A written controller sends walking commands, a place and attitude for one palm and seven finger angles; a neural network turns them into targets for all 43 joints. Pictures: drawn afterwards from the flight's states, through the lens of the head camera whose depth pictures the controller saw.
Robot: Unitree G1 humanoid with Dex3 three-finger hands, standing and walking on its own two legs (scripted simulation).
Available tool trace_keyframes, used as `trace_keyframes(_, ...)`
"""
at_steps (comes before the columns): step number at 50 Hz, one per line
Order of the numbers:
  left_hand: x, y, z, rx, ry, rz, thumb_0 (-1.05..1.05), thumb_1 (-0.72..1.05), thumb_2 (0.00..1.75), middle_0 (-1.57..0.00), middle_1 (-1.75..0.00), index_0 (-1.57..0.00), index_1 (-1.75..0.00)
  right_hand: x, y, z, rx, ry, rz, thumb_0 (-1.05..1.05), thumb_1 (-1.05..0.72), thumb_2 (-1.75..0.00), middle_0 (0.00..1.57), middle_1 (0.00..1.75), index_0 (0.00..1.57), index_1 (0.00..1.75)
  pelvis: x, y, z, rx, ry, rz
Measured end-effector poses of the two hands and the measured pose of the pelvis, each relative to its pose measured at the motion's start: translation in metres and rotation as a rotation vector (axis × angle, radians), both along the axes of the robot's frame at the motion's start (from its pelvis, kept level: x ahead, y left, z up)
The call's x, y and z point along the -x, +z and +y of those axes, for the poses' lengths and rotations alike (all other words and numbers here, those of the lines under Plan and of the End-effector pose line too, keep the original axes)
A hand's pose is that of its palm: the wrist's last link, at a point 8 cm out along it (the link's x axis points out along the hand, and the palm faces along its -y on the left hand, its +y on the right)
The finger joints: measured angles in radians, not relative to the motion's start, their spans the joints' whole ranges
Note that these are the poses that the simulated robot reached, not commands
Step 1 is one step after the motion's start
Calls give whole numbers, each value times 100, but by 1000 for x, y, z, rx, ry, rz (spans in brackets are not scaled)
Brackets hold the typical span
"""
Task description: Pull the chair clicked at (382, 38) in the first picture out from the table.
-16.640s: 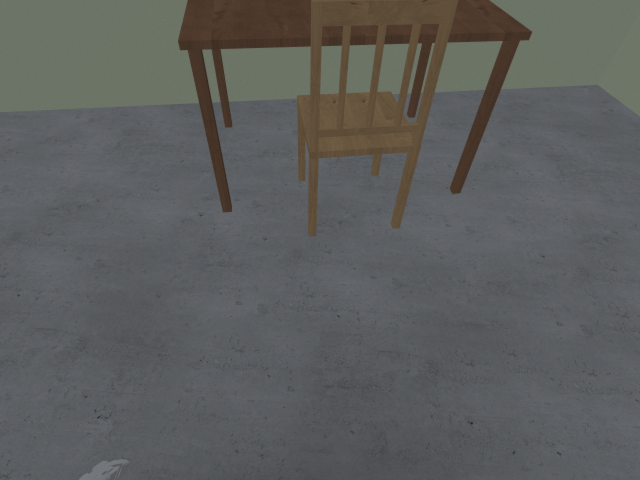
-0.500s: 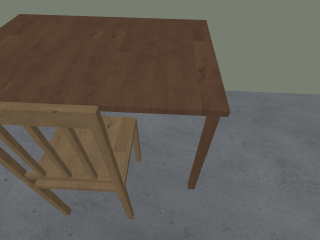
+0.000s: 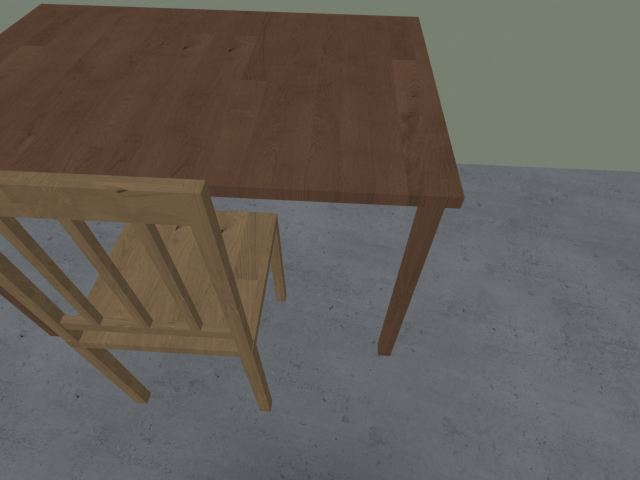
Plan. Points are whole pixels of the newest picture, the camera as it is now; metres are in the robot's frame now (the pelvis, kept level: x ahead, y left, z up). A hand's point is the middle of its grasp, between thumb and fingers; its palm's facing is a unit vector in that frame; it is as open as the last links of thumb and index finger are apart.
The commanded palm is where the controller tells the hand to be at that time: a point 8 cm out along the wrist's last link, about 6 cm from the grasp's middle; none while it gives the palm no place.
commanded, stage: come to a stop and stand still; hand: left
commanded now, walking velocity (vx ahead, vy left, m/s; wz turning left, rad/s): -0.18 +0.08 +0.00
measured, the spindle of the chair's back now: (114, 279) +0.42 +0.37 -0.08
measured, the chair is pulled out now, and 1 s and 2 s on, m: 0.00 0.00 0.00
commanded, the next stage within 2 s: look again from close up in 1.48 s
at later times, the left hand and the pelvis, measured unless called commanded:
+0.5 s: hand out of the picture -0.02 +0.16 -0.17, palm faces -0.03 -0.98 -0.18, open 7.4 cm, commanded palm none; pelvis -0.02 +0.00 +0.00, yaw -2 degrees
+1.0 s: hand out of the picture -0.02 +0.16 -0.17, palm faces -0.05 -0.98 -0.19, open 7.4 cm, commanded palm none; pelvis -0.02 +0.00 +0.00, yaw -4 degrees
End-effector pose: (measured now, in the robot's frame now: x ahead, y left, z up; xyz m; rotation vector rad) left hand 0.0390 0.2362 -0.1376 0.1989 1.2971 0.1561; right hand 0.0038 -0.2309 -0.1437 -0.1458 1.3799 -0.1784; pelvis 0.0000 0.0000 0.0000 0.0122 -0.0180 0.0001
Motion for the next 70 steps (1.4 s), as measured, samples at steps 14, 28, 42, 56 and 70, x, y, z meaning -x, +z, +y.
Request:
trace_keyframes(14,25,5,26,8,2,-33,1,91,90,-20,-30,-20,-30,41,11,20,8,3,6,0,-91,-90,20,30,20,30,28,5,21,13,-4,25)
trace_keyframes(28,74,-9,-38,79,3,137,1,91,90,-20,-30,-20,-30,48,0,9,-32,-49,47,0,-91,-90,20,30,20,30,15,0,-8,8,-37,21)
trace_keyframes(42,73,-14,-55,117,7,148,0,91,90,-20,-30,-20,-30,32,6,2,8,-50,23,1,-92,-90,20,30,20,30,12,3,-12,8,-47,7)
trace_keyframes(56,52,-10,2,11,-43,25,1,91,90,-20,-30,-20,-30,28,0,18,8,-56,-113,1,-94,-90,20,30,20,30,31,-5,14,25,-59,-15)
trace_keyframes(70,73,-4,26,20,-56,52,0,91,90,-20,-30,-20,-30,58,4,38,-13,-24,-46,1,-92,-90,20,30,20,30,49,1,32,8,-56,16)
